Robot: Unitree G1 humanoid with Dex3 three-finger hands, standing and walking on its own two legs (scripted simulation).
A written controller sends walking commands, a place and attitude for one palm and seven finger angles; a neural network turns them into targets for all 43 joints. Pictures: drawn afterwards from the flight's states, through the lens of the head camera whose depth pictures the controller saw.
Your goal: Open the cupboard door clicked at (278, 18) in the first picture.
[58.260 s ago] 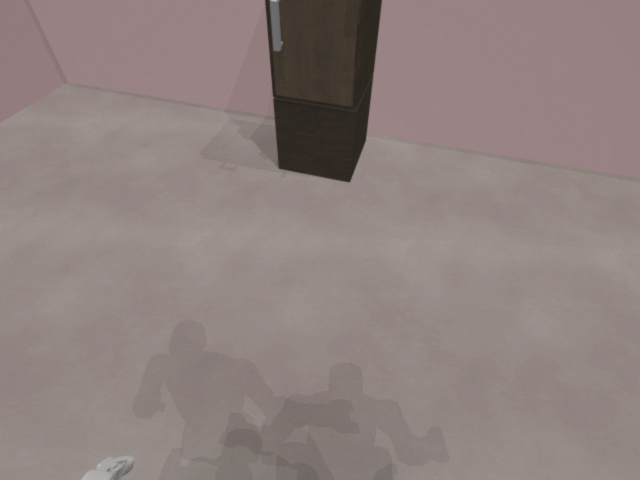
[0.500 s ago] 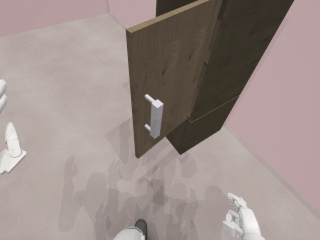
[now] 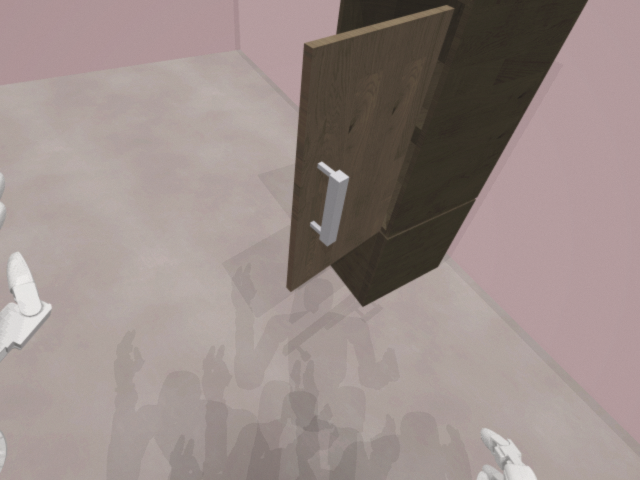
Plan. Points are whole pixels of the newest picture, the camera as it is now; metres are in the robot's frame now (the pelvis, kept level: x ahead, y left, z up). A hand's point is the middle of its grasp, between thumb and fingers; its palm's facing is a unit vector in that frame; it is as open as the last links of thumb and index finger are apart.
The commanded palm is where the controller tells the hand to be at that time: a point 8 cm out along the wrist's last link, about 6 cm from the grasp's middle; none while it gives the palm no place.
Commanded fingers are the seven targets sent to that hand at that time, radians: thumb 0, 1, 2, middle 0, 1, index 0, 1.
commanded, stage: stop stepping back and stand still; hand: left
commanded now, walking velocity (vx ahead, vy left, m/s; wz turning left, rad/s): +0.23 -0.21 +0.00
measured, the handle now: (325, 204) +0.60 +0.03 -0.04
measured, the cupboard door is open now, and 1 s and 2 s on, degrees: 100 100 100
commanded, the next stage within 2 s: let the arm hang, fingers relaxed in 0.90 s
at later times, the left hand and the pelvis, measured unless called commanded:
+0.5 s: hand (135, 343) +0.19 +0.18 +0.17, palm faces +0.38 -0.79 -0.48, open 7.4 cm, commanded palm +0.13 +0.23 +0.18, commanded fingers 0.00 0.90 0.90 -0.20 -0.30 -0.20 -0.30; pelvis -0.02 -0.06 +0.01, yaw -3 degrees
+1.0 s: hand (156, 325) +0.21 +0.17 +0.17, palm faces +0.31 -0.78 -0.54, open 7.4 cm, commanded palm none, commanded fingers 0.00 0.90 0.90 -0.20 -0.30 -0.20 -0.30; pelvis -0.01 -0.07 +0.01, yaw -5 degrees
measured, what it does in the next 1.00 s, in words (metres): steps on the spot: right foot, then left foot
